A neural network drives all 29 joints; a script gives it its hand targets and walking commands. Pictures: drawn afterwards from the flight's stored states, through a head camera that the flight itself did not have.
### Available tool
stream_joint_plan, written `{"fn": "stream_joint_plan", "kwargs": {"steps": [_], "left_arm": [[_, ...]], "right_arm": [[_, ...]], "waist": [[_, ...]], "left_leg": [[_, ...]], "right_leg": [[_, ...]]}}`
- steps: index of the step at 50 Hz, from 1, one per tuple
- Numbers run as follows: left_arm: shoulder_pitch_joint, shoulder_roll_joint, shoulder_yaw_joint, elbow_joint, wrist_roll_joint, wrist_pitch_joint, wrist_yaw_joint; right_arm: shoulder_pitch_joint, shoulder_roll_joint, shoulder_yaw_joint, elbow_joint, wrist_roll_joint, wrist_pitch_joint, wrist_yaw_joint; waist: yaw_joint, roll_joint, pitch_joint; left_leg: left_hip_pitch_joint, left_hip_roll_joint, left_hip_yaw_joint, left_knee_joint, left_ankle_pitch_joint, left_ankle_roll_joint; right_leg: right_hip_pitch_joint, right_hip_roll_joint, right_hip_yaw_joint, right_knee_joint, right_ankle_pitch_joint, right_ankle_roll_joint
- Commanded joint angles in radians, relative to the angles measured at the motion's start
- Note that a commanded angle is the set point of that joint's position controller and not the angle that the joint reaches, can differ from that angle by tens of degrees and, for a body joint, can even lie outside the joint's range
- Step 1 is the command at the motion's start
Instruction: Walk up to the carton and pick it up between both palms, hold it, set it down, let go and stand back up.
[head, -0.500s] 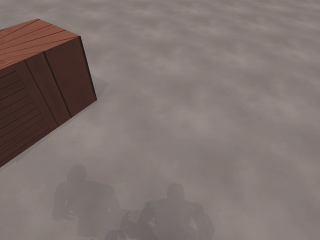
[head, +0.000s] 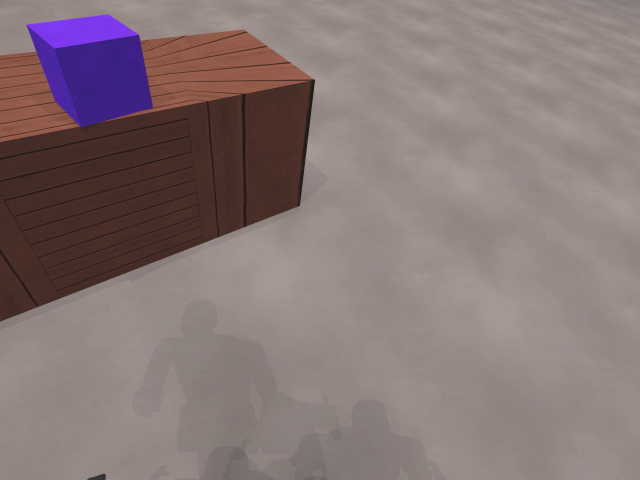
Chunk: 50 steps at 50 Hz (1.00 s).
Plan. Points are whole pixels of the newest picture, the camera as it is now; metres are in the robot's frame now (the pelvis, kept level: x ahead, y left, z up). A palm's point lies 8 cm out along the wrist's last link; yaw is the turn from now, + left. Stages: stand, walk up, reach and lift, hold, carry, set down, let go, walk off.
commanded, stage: walk up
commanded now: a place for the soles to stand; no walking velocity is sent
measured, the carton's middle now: (95, 69) +1.12 +0.59 -0.04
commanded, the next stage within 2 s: none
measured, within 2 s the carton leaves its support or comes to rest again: neither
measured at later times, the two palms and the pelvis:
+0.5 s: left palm out of the picture +0.04 +0.30 -0.09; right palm (392, 325) +0.40 -0.14 -0.07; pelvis +0.18 +0.05 +0.02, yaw +21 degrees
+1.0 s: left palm (39, 343) +0.34 +0.40 -0.09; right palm (356, 275) +0.53 -0.10 -0.12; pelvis +0.39 +0.12 -0.01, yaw +32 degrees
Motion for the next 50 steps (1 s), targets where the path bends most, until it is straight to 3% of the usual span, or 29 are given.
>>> {"fn": "stream_joint_plan", "kwargs": {"steps": [1,5,8,9,10,11,12,13,14,16,18,21,24,26,27,28,29,30,31,34,35,39,43,44,46,47,48,49,50], "left_arm": [[0.047,0.062,0.022,-0.124,-0.005,-0.032,-0.009],[0.057,0.045,0.029,-0.157,-0.001,-0.027,-0.003],[0.234,0.045,0.044,-0.136,0.013,-0.042,0.016],[0.319,0.074,0.051,-0.13,0.024,-0.048,0.029],[0.376,0.182,0.063,-0.135,0.055,-0.058,0.048],[0.258,0.204,0.056,-0.141,0.051,-0.056,0.068],[0.153,0.18,0.052,-0.135,0.035,-0.06,0.075],[0.094,0.143,0.041,-0.129,0.034,-0.066,0.071],[0.075,0.118,0.032,-0.126,0.037,-0.073,0.063],[0.103,0.099,0.022,-0.093,0.037,-0.083,0.051],[0.152,0.098,0.022,-0.063,0.036,-0.088,0.045],[0.188,0.117,0.024,-0.051,0.026,-0.077,0.039],[0.198,0.144,0.027,-0.053,0.02,-0.055,0.042],[0.174,0.152,0.018,-0.067,0.019,-0.035,0.043],[0.189,0.123,0.003,-0.074,0.021,-0.026,0.04],[0.243,0.072,-0.017,-0.099,0.022,-0.022,0.032],[0.268,0.031,-0.03,-0.159,0.009,-0.024,0.015],[0.162,0.109,-0.005,-0.199,0.01,-0.015,0.013],[0.12,0.111,-0.003,-0.211,0.01,-0.01,0.009],[0.233,0.072,0.0,-0.163,0.011,-0.01,0.0],[0.257,0.061,0.001,-0.151,0.012,-0.008,-0.007],[0.181,0.04,0.002,-0.167,0.011,-0.004,-0.016],[0.137,0.021,0.013,-0.186,0.015,-0.026,-0.018],[0.137,0.021,0.018,-0.193,0.016,-0.031,-0.016],[0.237,0.033,0.031,-0.182,0.02,-0.045,-0.001],[0.318,0.062,0.041,-0.169,0.025,-0.052,0.011],[0.396,0.154,0.059,-0.165,0.041,-0.061,0.025],[0.365,0.217,0.067,-0.166,0.036,-0.055,0.038],[0.284,0.187,0.056,-0.157,0.023,-0.046,0.048]], "right_arm": [[-0.014,-0.248,-0.065,-0.081,-0.011,-0.02,-0.011],[-0.036,-0.231,-0.067,-0.078,-0.002,-0.013,0.006],[-0.107,-0.191,-0.05,-0.093,0.0,-0.005,0.018],[-0.109,-0.13,-0.03,-0.107,-0.002,-0.002,0.018],[-0.099,-0.035,0.005,-0.157,-0.005,-0.008,0.019],[-0.059,-0.105,-0.014,-0.168,-0.022,0.001,0.008],[-0.032,-0.152,-0.031,-0.142,-0.029,0.015,0.009],[-0.002,-0.157,-0.036,-0.117,-0.024,0.021,0.018],[0.011,-0.152,-0.038,-0.105,-0.022,0.018,0.025],[-0.004,-0.12,-0.034,-0.102,-0.014,0.006,0.041],[-0.072,-0.089,-0.022,-0.123,0.002,-0.004,0.05],[-0.158,-0.06,-0.015,-0.152,0.007,-0.02,0.053],[-0.179,-0.055,-0.022,-0.167,-0.001,-0.034,0.051],[-0.083,-0.078,-0.039,-0.149,-0.006,-0.042,0.038],[0.036,-0.116,-0.056,-0.114,-0.013,-0.048,0.023],[0.175,-0.185,-0.077,-0.082,-0.025,-0.049,0.005],[0.222,-0.304,-0.099,-0.099,-0.02,-0.052,-0.016],[0.19,-0.327,-0.098,-0.115,0.02,-0.044,-0.036],[0.127,-0.301,-0.087,-0.11,0.025,-0.035,-0.048],[-0.02,-0.196,-0.049,-0.117,0.007,-0.036,-0.047],[-0.036,-0.178,-0.045,-0.112,0.005,-0.045,-0.041],[-0.02,-0.177,-0.046,-0.082,-0.002,-0.063,-0.033],[-0.014,-0.186,-0.057,-0.074,-0.003,-0.06,-0.019],[-0.018,-0.188,-0.057,-0.075,-0.004,-0.056,-0.015],[-0.054,-0.167,-0.046,-0.087,-0.005,-0.047,-0.008],[-0.034,-0.124,-0.031,-0.094,-0.01,-0.043,-0.006],[0.001,-0.024,0.007,-0.133,-0.004,-0.047,0.0],[0.014,-0.071,-0.007,-0.161,-0.009,-0.038,-0.008],[-0.02,-0.13,-0.023,-0.158,-0.017,-0.025,-0.012]], "waist": [[0.015,0.298,0.027],[0.026,0.248,0.045],[0.126,0.168,0.007],[0.173,0.051,0.003],[0.2,-0.198,0.018],[0.108,-0.068,0.14],[0.057,0.007,0.217],[0.038,0.016,0.209],[0.034,0.009,0.17],[0.055,-0.067,0.126],[0.086,-0.078,0.123],[0.106,-0.075,0.097],[0.099,-0.079,0.066],[0.033,-0.029,0.046],[-0.019,0.059,-0.015],[-0.083,0.189,-0.129],[-0.105,0.362,-0.215],[-0.125,0.221,-0.188],[-0.095,0.157,-0.082],[0.006,0.213,0.018],[0.021,0.25,0.017],[0.005,0.255,0.053],[0.001,0.25,0.049],[0.012,0.231,0.057],[0.081,0.177,0.046],[0.124,0.086,0.017],[0.171,-0.166,-0.036],[0.142,-0.141,0.0],[0.116,-0.015,0.094]], "left_leg": [[-0.044,0.193,-0.386,-0.482,-0.428,0.222],[-0.11,0.165,-0.381,-0.441,-0.458,0.207],[-0.313,0.054,-0.293,-0.235,-0.526,0.111],[-0.42,-0.011,-0.227,-0.004,-0.518,0.051],[-0.508,-0.114,-0.11,0.394,-0.339,-0.023],[-0.529,-0.047,-0.174,0.517,-0.227,-0.032],[-0.488,0.02,-0.184,0.544,-0.128,-0.04],[-0.449,0.052,-0.163,0.507,-0.065,-0.044],[-0.393,0.059,-0.145,0.459,-0.041,-0.048],[-0.306,0.063,-0.114,0.378,-0.006,-0.059],[-0.297,0.072,-0.085,0.256,0.013,-0.059],[-0.2,0.062,-0.007,0.05,0.06,-0.037],[-0.037,0.023,0.054,-0.058,0.09,0.0],[0.14,-0.018,0.082,-0.126,0.092,0.028],[0.29,-0.058,0.071,-0.143,0.059,0.045],[0.515,0.019,-0.117,-0.148,-0.074,0.105],[0.625,0.275,-0.634,-0.307,-0.325,0.227],[0.527,0.352,-0.821,-0.44,-0.424,0.29],[0.419,0.35,-0.739,-0.436,-0.4,0.279],[0.127,0.223,-0.44,-0.43,-0.26,0.214],[0.065,0.201,-0.405,-0.442,-0.23,0.212],[0.039,0.185,-0.377,-0.454,-0.25,0.236],[-0.023,0.151,-0.328,-0.396,-0.306,0.196],[-0.073,0.148,-0.323,-0.371,-0.322,0.186],[-0.209,0.101,-0.273,-0.232,-0.379,0.129],[-0.289,0.052,-0.235,-0.051,-0.363,0.087],[-0.389,-0.074,-0.101,0.352,-0.271,0.001],[-0.453,-0.096,-0.104,0.53,-0.306,-0.028],[-0.469,-0.021,-0.144,0.606,-0.225,-0.029]], "right_leg": [[-0.03,0.01,0.0,-0.14,0.049,0.017],[0.073,0.038,-0.002,-0.289,0.175,0.013],[0.427,0.11,-0.045,-0.435,0.203,-0.003],[0.531,0.026,0.092,-0.517,0.064,-0.024],[0.5,-0.299,0.596,-0.843,-0.416,-0.083],[0.319,-0.451,0.891,-1.03,-0.611,-0.161],[0.222,-0.429,0.792,-1.012,-0.56,-0.182],[0.214,-0.355,0.589,-0.949,-0.417,-0.188],[0.227,-0.293,0.438,-0.924,-0.288,-0.175],[0.248,-0.233,0.24,-0.923,-0.082,-0.171],[0.301,-0.229,0.136,-0.905,0.081,-0.187],[0.343,-0.211,-0.017,-0.834,0.287,-0.176],[0.304,-0.224,-0.079,-0.797,0.293,-0.165],[0.231,-0.23,-0.133,-0.652,0.326,-0.152],[0.186,-0.184,-0.195,-0.441,0.372,-0.122],[0.044,-0.124,-0.234,-0.127,0.324,-0.068],[-0.204,0.002,-0.158,0.133,-0.053,-0.009],[-0.257,-0.006,0.032,0.236,-0.039,-0.011],[-0.285,-0.043,0.071,0.271,0.036,-0.015],[-0.151,-0.087,0.058,0.103,0.113,0.021],[-0.093,-0.078,0.037,0.054,0.105,0.034],[-0.109,-0.062,0.021,-0.156,0.159,0.045],[0.021,-0.008,-0.024,-0.319,0.258,0.024],[0.089,0.008,-0.038,-0.351,0.275,0.018],[0.317,0.06,-0.071,-0.434,0.263,-0.004],[0.459,0.033,-0.001,-0.478,0.174,-0.031],[0.543,-0.227,0.387,-0.681,-0.169,-0.112],[0.461,-0.418,0.764,-0.901,-0.376,-0.21],[0.365,-0.43,0.744,-0.916,-0.425,-0.251]]}}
